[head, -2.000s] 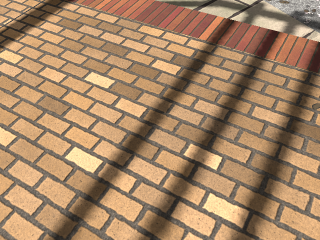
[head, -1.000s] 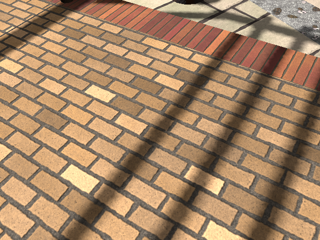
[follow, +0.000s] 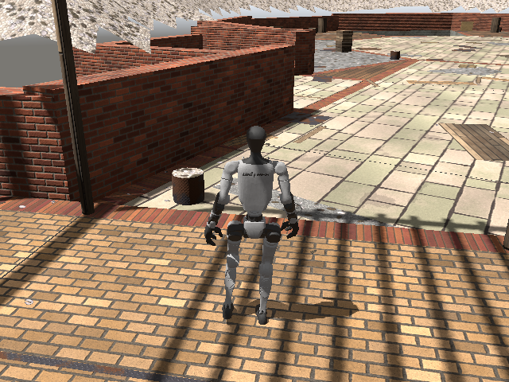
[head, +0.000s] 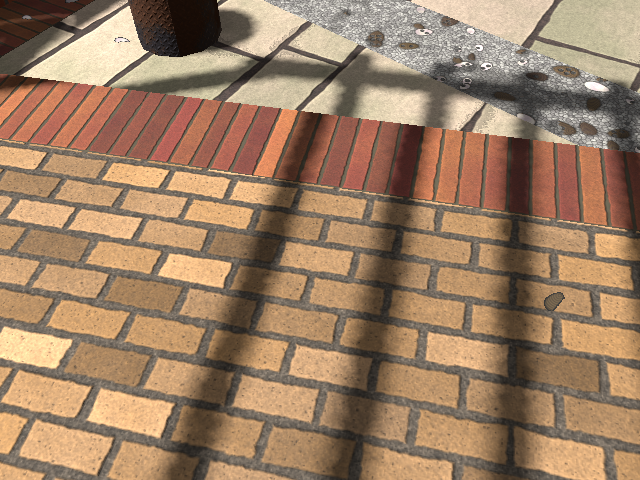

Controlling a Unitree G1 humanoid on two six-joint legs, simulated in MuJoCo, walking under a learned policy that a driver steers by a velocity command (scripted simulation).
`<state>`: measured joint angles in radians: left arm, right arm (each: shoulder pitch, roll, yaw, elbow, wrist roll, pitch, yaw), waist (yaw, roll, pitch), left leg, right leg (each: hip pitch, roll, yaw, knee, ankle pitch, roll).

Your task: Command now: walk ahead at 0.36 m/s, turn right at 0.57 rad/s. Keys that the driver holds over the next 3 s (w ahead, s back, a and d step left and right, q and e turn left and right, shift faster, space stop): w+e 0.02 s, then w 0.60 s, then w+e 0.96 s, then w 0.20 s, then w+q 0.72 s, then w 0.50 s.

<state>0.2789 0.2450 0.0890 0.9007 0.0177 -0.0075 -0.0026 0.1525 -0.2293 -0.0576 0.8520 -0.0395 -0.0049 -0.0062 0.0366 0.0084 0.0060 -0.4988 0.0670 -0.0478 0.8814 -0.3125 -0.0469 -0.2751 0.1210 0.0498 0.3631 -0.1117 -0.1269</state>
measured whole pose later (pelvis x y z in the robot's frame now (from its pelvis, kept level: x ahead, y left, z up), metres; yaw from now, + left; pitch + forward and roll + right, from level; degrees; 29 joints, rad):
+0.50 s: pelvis +0.17 +0.05 +0.00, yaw -6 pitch +3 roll +0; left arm 0.15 0.25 0.06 0.82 0.05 -0.03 -0.05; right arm 0.47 -0.19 -0.04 0.93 -0.01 -0.09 0.00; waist -0.05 -0.06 -0.02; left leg -0.01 -0.04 0.02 0.21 -0.24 0.05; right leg -0.64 -0.05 -0.01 0.88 -0.14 -0.02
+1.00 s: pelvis +0.43 -0.03 +0.00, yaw -15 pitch +1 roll +0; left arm 0.41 0.24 0.06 0.95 0.00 -0.06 -0.01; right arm 0.12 -0.25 -0.05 0.79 -0.05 -0.03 0.02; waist 0.05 0.04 0.03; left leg -0.64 0.11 -0.03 0.85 -0.13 -0.04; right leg -0.08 0.14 0.05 0.27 -0.19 -0.12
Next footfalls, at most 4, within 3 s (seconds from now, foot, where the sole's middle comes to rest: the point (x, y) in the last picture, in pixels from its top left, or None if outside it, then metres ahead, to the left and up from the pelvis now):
0.22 left None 0.14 0.15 -0.78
0.68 right None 0.42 -0.08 -0.78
1.22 left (350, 364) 0.76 0.01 -0.78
1.74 right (488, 330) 0.86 -0.32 -0.78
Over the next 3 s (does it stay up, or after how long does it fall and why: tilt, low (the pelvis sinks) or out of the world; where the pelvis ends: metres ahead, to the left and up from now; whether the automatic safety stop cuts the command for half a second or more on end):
stays up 1.38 -0.54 0.00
